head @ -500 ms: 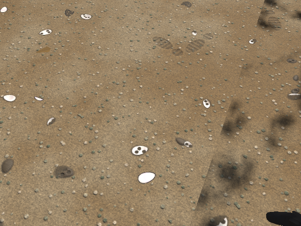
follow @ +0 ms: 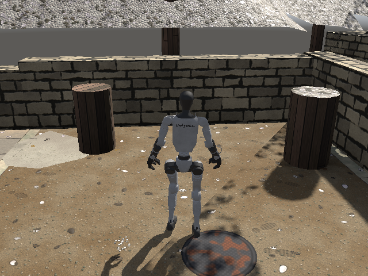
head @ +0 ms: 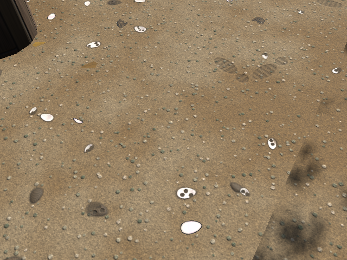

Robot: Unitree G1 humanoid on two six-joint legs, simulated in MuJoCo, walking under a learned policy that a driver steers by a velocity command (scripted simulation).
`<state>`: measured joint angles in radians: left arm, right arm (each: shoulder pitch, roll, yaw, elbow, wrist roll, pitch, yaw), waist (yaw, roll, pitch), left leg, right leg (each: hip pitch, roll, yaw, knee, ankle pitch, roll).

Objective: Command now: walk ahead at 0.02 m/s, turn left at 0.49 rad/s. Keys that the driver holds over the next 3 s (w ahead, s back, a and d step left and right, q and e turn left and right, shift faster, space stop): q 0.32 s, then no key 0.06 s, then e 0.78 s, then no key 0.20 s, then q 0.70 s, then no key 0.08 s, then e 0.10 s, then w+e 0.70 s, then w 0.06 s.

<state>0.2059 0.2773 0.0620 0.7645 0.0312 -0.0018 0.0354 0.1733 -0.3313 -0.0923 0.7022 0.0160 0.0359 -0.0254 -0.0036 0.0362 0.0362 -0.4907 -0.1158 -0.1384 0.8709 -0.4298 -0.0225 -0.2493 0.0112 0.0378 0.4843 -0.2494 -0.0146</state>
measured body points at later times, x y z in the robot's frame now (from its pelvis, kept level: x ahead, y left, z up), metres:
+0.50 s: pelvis +0.00 +0.05 +0.00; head +0.03 +0.08 +0.45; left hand +0.04 +0.36 -0.12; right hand +0.24 -0.17 -0.08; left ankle -0.01 +0.14 -0.74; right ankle +0.02 -0.10 -0.67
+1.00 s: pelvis +0.00 +0.02 +0.01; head +0.05 -0.01 +0.45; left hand +0.11 +0.31 -0.09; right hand +0.18 -0.27 -0.11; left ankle -0.01 +0.17 -0.66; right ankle +0.00 -0.07 -0.74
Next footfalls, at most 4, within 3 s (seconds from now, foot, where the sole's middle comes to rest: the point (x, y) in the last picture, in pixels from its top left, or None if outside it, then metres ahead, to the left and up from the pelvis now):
0.32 left None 0.03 0.15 -0.78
0.78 right None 0.04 -0.07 -0.78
1.24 left None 0.08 0.16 -0.78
1.54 right None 0.01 -0.08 -0.78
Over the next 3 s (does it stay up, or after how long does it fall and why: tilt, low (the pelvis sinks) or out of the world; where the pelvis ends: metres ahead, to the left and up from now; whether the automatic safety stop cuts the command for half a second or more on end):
stays up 0.26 0.14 0.01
